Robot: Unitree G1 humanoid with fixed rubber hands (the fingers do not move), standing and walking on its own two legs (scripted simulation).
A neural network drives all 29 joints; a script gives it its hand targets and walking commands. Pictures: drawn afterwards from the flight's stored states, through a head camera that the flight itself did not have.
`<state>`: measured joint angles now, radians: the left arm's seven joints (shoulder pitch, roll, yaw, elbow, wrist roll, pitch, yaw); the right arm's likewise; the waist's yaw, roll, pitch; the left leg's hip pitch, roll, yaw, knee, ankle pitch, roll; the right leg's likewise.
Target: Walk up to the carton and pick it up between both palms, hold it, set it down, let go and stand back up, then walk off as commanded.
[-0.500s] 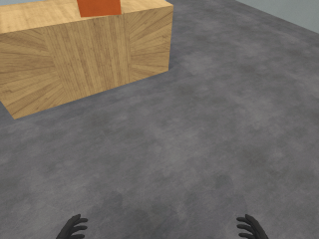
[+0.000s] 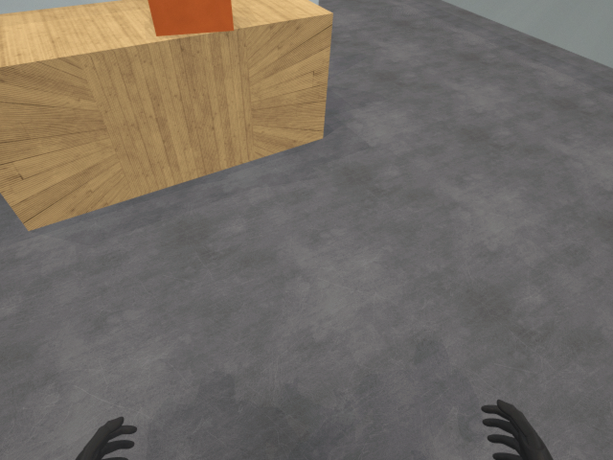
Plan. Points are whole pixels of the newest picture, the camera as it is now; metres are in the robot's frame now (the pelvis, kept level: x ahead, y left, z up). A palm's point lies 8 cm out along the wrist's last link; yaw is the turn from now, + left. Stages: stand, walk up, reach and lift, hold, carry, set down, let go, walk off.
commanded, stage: stand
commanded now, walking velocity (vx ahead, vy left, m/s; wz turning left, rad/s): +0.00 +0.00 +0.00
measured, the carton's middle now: out of the picture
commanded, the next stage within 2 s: walk up in 0.46 s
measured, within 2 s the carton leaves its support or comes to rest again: neither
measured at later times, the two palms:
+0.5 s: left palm out of the picture +0.11 +0.28 -0.09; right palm out of the picture +0.15 -0.29 -0.05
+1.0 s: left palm out of the picture +0.12 +0.40 -0.08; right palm (524, 436) +0.19 -0.27 -0.03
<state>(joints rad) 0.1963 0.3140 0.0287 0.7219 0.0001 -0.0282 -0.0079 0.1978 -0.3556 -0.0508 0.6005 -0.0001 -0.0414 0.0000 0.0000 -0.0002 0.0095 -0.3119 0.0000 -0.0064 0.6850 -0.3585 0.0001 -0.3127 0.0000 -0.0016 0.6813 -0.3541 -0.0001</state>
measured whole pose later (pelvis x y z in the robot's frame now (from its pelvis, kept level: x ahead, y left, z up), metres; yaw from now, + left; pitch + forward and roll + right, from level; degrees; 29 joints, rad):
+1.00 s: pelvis +0.05 +0.05 +0.00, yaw +10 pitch -1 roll -1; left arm 0.21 0.48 0.11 0.72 0.00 -0.06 -0.08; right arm 0.41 -0.48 -0.11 0.61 0.00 -0.09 0.06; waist 0.00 -0.05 -0.01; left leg -0.38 0.02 0.01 0.70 -0.32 0.01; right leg -0.35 -0.07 -0.04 1.05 -0.47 -0.03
